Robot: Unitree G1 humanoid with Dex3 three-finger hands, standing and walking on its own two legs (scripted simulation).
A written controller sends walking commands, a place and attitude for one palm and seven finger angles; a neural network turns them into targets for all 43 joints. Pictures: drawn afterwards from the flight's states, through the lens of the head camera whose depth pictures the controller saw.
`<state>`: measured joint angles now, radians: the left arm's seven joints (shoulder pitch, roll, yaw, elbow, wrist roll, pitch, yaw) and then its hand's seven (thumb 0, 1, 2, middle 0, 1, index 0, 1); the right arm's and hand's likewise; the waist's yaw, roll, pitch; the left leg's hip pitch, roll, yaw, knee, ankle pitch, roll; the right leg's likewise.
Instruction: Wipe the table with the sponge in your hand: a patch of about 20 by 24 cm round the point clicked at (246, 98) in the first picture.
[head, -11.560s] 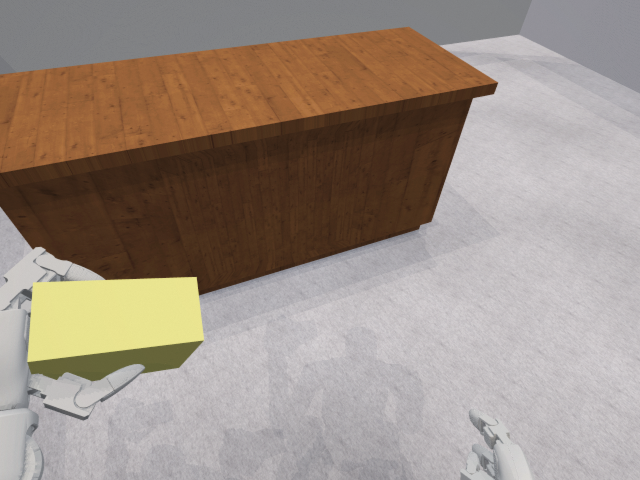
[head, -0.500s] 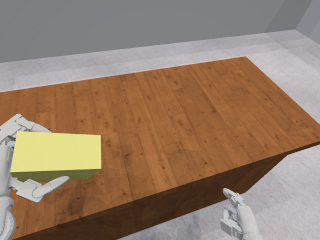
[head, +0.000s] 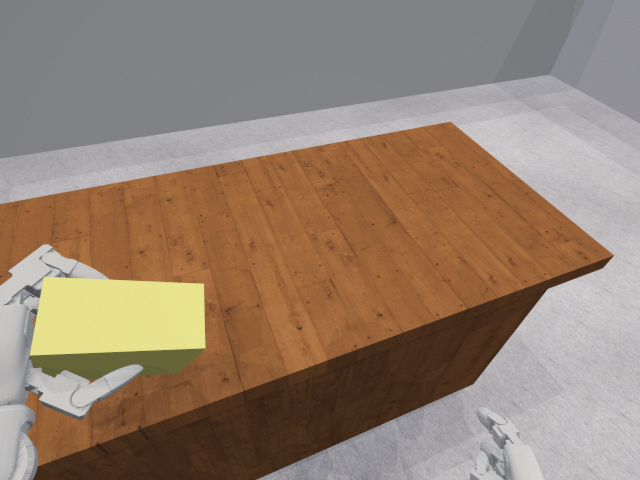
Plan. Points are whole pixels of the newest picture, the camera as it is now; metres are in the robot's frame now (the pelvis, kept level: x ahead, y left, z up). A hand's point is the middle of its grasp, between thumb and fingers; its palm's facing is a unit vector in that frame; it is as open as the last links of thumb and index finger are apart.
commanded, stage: come to a stop and stand still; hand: left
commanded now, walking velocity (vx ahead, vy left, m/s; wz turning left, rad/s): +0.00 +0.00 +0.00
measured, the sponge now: (147, 332) +0.23 +0.19 +0.13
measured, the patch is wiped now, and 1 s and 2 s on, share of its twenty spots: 0.00 0.00 0.00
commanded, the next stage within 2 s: look again from close up in 0.10 s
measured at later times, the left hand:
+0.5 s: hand (85, 321) +0.22 +0.24 +0.15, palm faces +0.37 -0.86 -0.36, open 10.6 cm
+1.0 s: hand (62, 285) +0.25 +0.27 +0.18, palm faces +0.40 -0.83 -0.39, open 10.6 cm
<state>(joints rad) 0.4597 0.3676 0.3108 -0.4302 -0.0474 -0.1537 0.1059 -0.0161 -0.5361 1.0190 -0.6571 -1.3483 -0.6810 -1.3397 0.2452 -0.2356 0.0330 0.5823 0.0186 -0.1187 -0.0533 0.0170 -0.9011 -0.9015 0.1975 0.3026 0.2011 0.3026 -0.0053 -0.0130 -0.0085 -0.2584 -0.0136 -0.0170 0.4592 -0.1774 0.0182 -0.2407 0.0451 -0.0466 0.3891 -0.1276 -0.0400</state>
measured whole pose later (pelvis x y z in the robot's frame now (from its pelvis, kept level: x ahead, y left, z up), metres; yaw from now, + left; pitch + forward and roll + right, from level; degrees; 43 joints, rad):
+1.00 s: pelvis +0.01 +0.01 +0.00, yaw -2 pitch -1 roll -1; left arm 0.33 0.39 0.40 -0.35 -0.05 -0.24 0.09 -0.02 -0.54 1.02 -0.66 -1.34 -0.68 -1.33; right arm 0.23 -0.22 0.03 0.58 0.02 -0.15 0.00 0.02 -0.90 -0.90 0.20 0.30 0.20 0.30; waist 0.03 0.01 0.03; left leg -0.25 -0.02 0.02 0.46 -0.20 0.03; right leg -0.25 0.04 -0.01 0.39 -0.14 -0.03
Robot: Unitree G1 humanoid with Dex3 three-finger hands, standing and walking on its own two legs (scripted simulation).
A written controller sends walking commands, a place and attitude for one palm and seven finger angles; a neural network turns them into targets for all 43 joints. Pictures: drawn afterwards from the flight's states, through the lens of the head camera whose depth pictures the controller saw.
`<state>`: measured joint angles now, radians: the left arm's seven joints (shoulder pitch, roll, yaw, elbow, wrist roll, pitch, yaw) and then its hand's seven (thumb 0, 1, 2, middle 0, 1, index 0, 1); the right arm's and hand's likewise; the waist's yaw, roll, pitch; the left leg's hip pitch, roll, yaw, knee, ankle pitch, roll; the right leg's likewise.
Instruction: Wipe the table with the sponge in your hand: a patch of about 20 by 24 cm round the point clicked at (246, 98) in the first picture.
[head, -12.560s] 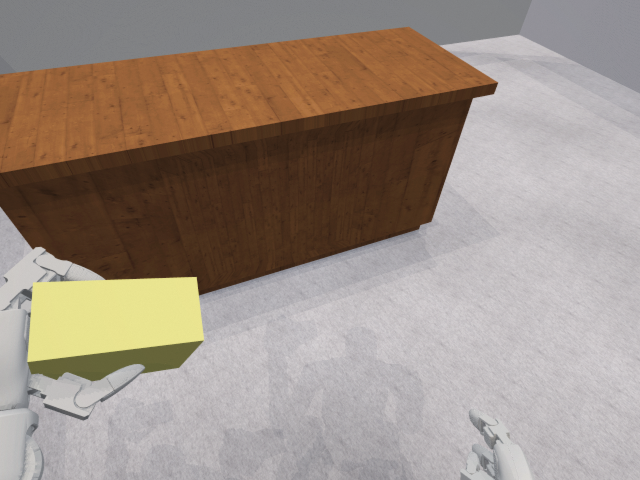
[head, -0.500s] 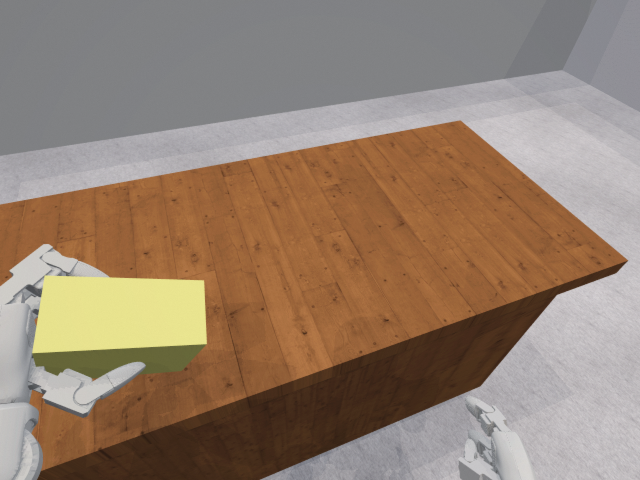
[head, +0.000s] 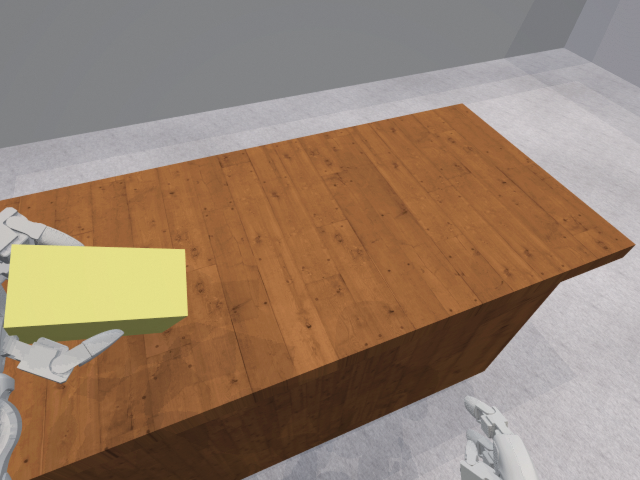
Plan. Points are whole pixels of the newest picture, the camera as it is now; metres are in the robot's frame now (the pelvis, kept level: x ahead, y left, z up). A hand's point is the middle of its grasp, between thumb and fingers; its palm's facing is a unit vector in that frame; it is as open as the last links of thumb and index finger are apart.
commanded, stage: come to a stop and stand still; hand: left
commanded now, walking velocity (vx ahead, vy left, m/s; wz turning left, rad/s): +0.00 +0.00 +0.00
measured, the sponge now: (127, 295) +0.25 +0.22 +0.15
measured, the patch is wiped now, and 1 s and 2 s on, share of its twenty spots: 0.00 0.00 0.00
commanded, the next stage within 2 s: look again from close up in 0.54 s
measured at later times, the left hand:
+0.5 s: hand (70, 285) +0.25 +0.27 +0.16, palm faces +0.35 -0.85 -0.40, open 10.6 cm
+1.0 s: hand (84, 301) +0.24 +0.26 +0.15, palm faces +0.36 -0.85 -0.39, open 10.6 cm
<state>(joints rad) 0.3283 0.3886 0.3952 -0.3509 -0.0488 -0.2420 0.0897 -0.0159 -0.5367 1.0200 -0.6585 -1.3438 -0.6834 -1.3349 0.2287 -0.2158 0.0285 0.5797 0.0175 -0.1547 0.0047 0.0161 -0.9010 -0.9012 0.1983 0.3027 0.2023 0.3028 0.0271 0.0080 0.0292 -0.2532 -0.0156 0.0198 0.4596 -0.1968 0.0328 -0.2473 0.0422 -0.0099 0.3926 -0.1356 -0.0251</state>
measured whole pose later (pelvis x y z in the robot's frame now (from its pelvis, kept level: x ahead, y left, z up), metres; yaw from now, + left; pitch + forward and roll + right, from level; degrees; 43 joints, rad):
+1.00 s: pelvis +0.03 +0.01 +0.00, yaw +1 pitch +0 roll -1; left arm 0.45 0.37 0.33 -0.44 -0.04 -0.21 0.09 -0.02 -0.54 1.02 -0.66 -1.34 -0.69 -1.33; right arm 0.22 -0.21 0.02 0.58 0.01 -0.12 -0.04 0.02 -0.90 -0.90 0.20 0.30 0.20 0.30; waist 0.01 -0.02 0.03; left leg -0.22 -0.03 0.00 0.44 -0.22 0.04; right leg -0.20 0.03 -0.03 0.37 -0.17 -0.01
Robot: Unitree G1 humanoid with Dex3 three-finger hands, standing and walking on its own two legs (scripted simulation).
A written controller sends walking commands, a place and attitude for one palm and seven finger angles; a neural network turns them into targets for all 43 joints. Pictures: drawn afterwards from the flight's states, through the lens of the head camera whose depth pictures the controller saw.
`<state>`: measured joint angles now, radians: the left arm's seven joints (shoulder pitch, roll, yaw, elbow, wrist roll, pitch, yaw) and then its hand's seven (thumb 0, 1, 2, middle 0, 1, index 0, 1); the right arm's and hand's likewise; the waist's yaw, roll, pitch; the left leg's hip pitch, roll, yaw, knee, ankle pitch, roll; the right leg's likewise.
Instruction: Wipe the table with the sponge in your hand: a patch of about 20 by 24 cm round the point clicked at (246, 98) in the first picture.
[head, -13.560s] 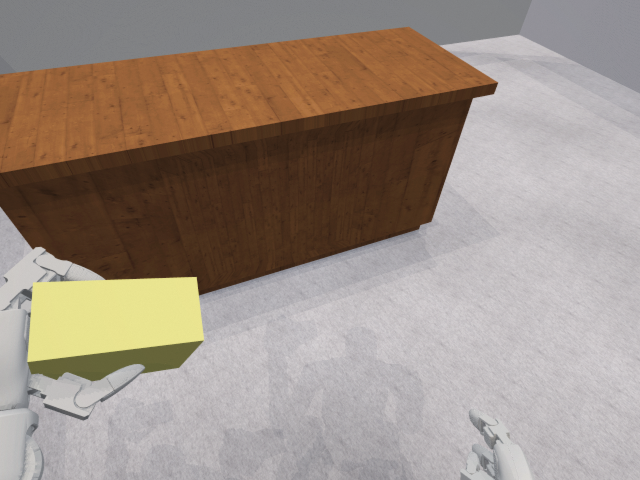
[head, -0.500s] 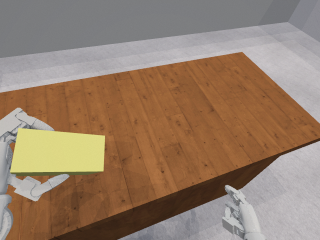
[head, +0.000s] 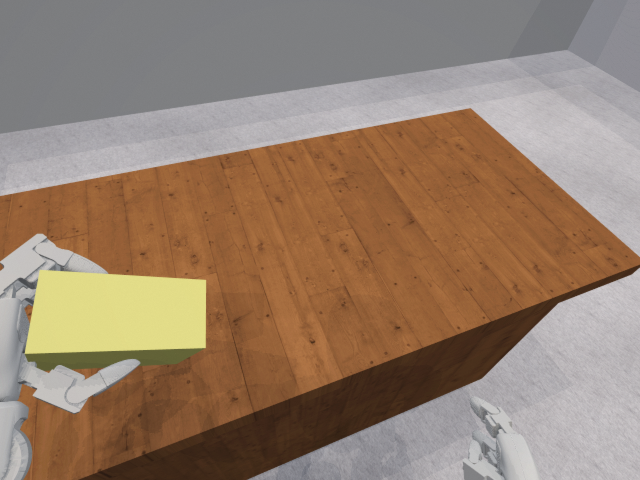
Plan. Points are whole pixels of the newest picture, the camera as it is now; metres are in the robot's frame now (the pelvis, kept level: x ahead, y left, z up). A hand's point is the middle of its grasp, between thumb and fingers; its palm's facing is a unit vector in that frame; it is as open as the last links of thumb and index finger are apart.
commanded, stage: come to a stop and stand still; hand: left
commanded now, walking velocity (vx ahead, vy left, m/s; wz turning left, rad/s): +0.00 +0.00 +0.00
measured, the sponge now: (145, 325) +0.23 +0.20 +0.12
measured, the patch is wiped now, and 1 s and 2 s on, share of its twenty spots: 0.00 0.00 0.00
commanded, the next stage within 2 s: look again from close up in 1.44 s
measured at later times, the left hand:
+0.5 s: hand (72, 300) +0.23 +0.25 +0.17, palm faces +0.35 -0.84 -0.41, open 10.6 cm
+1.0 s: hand (64, 343) +0.20 +0.24 +0.15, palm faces +0.38 -0.84 -0.38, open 10.6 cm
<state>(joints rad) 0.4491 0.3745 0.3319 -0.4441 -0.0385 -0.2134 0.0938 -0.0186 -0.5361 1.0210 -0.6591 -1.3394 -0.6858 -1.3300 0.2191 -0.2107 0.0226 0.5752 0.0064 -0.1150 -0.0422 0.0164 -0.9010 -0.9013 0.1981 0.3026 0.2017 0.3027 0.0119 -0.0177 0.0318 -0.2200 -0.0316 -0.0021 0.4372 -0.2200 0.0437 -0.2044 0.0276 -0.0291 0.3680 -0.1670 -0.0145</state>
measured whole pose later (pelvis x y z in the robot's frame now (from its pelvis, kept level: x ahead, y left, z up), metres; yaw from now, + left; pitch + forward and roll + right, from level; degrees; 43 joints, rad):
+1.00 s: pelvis -0.01 -0.01 +0.00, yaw +1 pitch +0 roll +0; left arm 0.43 0.38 0.34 -0.44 -0.07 -0.18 0.09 -0.02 -0.54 1.02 -0.66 -1.33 -0.69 -1.32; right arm 0.17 -0.20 0.04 0.55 0.02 -0.10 -0.02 0.02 -0.90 -0.90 0.20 0.30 0.20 0.30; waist 0.03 -0.02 0.03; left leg -0.25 -0.05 -0.02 0.44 -0.20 0.03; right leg -0.25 0.01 -0.04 0.44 -0.19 -0.02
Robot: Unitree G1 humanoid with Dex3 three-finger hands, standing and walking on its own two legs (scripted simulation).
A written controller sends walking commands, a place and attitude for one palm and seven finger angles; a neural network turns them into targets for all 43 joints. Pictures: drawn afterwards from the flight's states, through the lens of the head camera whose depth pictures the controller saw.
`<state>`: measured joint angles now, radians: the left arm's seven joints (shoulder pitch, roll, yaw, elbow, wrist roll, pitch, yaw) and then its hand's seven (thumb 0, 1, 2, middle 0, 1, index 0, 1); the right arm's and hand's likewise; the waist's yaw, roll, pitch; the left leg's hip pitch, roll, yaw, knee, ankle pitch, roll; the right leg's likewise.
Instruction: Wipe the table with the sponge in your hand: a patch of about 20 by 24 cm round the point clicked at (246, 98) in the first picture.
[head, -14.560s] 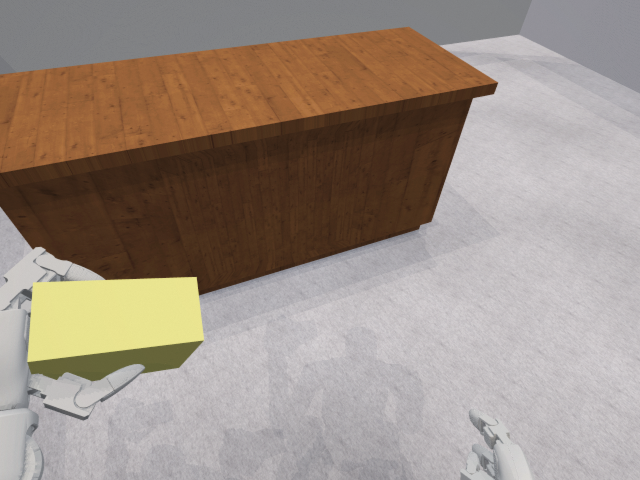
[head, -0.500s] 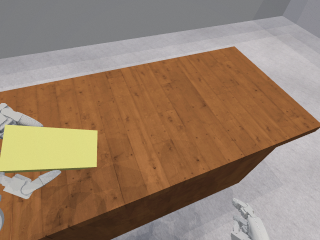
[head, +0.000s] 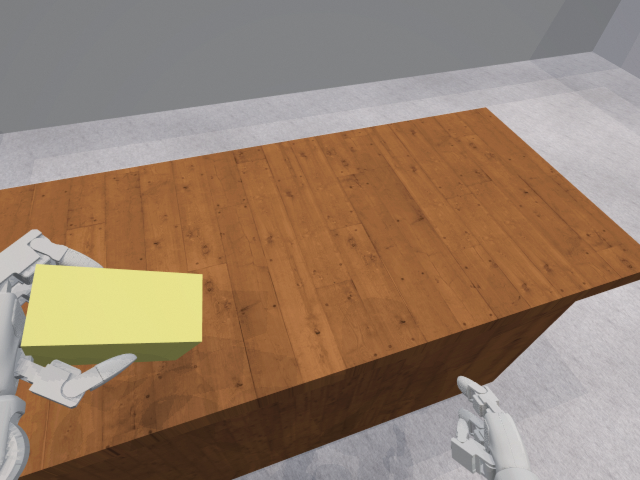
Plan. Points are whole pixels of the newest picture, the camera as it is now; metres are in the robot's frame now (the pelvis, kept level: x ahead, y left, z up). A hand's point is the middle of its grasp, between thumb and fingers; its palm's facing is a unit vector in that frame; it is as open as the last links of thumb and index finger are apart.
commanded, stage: come to a stop and stand still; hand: left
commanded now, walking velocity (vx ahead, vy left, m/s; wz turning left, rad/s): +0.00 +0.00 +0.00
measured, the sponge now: (143, 320) +0.23 +0.20 +0.13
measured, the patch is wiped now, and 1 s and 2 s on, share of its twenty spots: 0.00 0.00 0.00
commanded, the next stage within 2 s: look again from close up in 0.44 s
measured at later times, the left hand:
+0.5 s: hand (89, 341) +0.20 +0.23 +0.15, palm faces +0.33 -0.87 -0.37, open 10.6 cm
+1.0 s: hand (84, 320) +0.22 +0.24 +0.15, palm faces +0.34 -0.86 -0.37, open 10.6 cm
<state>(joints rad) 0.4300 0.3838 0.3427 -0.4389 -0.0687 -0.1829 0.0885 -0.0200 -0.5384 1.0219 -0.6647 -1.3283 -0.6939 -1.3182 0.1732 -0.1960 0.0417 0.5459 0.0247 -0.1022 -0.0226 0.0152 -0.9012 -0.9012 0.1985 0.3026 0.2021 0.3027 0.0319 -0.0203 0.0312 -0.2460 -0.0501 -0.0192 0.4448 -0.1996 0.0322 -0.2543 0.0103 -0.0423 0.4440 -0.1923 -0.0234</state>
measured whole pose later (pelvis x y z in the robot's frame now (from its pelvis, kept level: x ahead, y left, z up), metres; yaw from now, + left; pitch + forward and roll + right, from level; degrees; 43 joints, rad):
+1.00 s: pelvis +0.00 +0.00 +0.00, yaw -1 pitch -1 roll +0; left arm 0.44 0.36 0.31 -0.43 -0.04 -0.14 0.10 -0.02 -0.54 1.02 -0.66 -1.32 -0.70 -1.31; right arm 0.21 -0.20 0.05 0.57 0.01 -0.10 -0.05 0.02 -0.90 -0.90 0.20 0.30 0.20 0.30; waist 0.02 -0.01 0.01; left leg -0.21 -0.04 0.00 0.42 -0.19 0.04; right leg -0.21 0.02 -0.03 0.39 -0.16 -0.02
